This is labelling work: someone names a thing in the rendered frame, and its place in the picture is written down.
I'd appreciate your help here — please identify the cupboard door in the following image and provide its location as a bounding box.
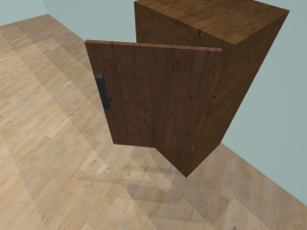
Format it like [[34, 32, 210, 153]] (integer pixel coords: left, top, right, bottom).
[[84, 39, 223, 151]]

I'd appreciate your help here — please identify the handle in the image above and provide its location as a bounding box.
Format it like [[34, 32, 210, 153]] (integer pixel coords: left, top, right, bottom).
[[96, 68, 112, 110]]

